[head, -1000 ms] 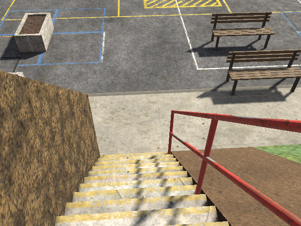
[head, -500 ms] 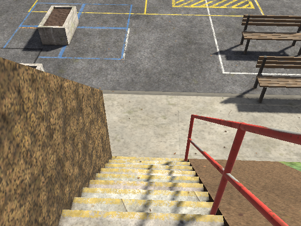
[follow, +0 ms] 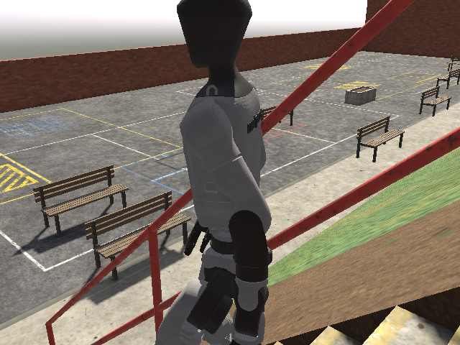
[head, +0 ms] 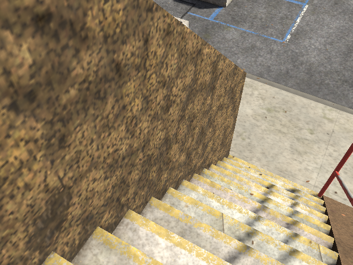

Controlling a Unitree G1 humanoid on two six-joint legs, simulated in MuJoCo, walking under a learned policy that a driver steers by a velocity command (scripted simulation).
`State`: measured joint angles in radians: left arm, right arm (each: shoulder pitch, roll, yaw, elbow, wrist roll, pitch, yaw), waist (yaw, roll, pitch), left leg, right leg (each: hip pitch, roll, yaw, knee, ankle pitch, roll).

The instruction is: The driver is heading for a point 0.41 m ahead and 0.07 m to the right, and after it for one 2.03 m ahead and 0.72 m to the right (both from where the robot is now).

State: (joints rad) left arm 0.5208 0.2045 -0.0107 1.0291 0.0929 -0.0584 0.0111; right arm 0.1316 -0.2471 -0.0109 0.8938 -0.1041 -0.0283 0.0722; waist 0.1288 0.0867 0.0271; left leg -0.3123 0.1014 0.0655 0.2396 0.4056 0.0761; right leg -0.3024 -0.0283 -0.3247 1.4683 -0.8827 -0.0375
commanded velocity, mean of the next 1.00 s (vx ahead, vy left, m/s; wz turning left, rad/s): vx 0.14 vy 0.00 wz -0.14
